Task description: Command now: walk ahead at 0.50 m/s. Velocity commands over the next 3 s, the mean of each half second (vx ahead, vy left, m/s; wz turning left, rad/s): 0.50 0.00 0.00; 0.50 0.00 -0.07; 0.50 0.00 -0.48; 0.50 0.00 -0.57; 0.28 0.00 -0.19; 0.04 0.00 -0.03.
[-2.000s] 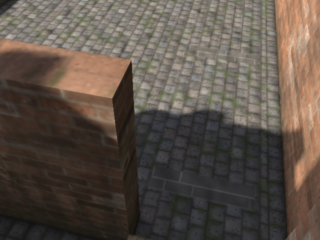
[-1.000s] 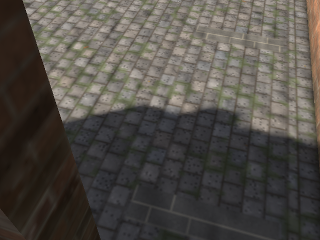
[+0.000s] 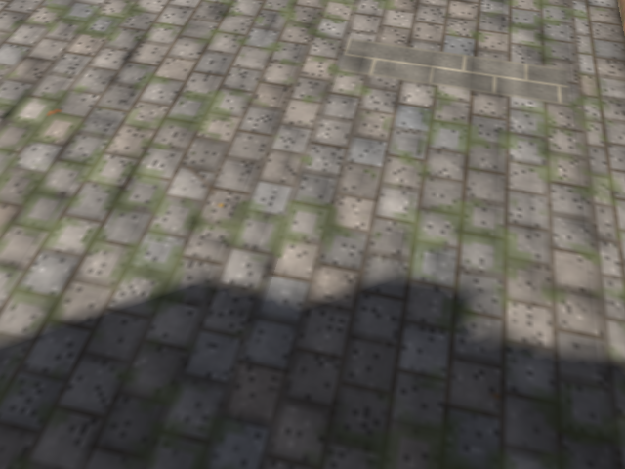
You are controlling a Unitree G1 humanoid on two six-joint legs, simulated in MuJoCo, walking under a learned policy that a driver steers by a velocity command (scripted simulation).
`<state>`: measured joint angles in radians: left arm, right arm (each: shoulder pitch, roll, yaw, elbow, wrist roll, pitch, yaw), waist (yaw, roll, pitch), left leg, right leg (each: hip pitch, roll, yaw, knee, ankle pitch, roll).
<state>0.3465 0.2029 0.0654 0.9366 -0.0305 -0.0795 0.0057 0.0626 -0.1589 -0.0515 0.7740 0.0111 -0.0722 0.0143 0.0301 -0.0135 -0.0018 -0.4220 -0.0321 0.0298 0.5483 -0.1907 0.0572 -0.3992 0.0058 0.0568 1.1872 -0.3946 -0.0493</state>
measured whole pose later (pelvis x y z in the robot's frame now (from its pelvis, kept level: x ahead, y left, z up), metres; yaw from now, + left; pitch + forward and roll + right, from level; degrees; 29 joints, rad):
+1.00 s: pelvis +0.55 +0.00 +0.00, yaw -3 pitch +1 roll -1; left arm 0.33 0.26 0.08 0.95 -0.04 -0.07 0.02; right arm 0.04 -0.24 -0.06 0.86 0.00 -0.11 0.03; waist 0.04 -0.03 0.05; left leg -0.43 0.02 0.04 0.55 -0.15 0.03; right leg -0.25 0.01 0.08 1.00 -0.46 -0.04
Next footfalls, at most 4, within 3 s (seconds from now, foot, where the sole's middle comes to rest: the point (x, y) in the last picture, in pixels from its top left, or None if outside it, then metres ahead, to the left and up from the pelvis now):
0.38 right None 0.40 -0.15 -0.77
0.92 left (282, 371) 0.68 0.11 -0.77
1.48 right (402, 286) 0.92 -0.18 -0.77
1.98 left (382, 184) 1.28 -0.14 -0.77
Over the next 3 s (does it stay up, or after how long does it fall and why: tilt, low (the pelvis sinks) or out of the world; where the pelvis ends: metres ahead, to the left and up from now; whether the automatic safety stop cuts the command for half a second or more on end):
stays up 1.27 -0.25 0.00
